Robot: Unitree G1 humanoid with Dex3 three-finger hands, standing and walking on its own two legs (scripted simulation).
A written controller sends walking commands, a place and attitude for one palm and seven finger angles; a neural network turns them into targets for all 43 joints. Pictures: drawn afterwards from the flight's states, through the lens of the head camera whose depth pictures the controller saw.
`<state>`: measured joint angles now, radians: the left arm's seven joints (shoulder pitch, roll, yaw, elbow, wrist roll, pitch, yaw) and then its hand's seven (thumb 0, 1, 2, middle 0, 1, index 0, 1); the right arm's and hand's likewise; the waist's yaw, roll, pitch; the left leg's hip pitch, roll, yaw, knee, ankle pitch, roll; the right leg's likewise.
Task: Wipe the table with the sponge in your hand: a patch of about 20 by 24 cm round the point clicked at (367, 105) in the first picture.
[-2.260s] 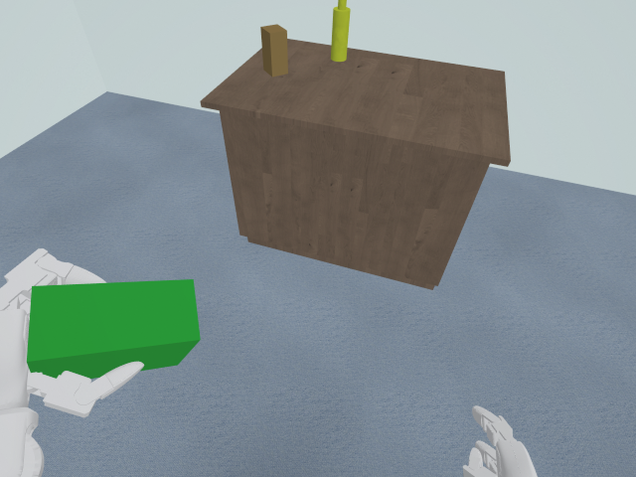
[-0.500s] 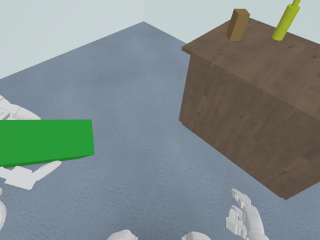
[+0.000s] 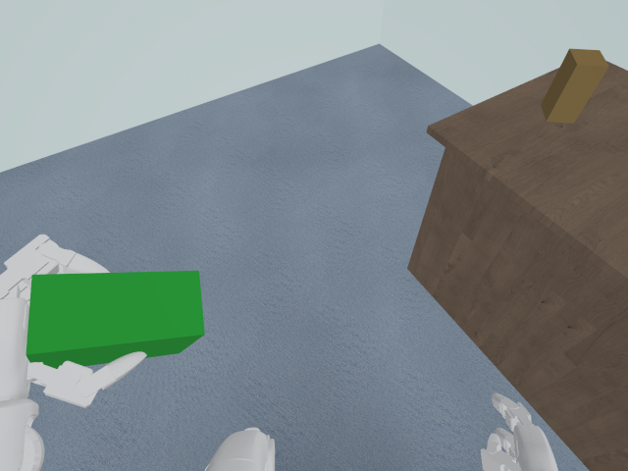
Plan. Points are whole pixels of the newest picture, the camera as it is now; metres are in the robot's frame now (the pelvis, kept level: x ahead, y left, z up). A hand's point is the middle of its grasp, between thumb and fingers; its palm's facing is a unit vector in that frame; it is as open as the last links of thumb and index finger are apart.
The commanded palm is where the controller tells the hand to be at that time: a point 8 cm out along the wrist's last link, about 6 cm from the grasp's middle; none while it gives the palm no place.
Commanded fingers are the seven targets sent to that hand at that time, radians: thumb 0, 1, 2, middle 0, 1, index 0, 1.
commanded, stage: walk to a spot facing it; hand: left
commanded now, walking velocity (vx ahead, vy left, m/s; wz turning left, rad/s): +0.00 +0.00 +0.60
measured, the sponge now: (144, 318) +0.24 +0.18 +0.13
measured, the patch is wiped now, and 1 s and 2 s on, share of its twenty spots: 0.00 0.00 0.00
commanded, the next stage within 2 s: none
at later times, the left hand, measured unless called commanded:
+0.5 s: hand (27, 348) +0.19 +0.24 +0.18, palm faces +0.58 -0.63 -0.51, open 10.4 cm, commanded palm +0.14 +0.27 +0.18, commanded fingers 0.00 0.10 1.30 -1.20 -1.60 -1.20 -1.60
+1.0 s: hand out of the picture +0.04 +0.23 +0.18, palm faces +0.80 -0.46 -0.38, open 10.4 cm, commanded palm -0.02 +0.23 +0.18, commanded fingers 0.00 0.10 1.30 -1.20 -1.60 -1.20 -1.60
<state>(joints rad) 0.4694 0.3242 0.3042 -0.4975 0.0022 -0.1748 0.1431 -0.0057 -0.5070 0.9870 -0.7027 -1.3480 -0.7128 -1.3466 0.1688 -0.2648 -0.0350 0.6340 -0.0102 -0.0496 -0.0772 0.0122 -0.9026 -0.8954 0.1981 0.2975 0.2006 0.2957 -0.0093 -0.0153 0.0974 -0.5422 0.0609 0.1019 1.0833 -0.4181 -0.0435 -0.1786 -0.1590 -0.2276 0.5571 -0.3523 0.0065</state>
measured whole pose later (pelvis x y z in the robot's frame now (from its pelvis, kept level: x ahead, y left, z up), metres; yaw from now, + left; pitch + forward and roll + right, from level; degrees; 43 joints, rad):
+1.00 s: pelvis -0.01 -0.09 -0.01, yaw +32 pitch -1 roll +2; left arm 0.47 0.40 0.39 -0.59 -0.05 -0.19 0.17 -0.01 -0.51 0.99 -0.69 -1.36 -0.71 -1.35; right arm 0.20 -0.23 -0.04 0.56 -0.01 -0.06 -0.09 0.01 -0.90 -0.90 0.19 0.30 0.20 0.30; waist 0.01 -0.06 0.05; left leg -0.25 0.01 0.08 0.60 -0.32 0.00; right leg -0.45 -0.16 -0.20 0.85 -0.43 0.03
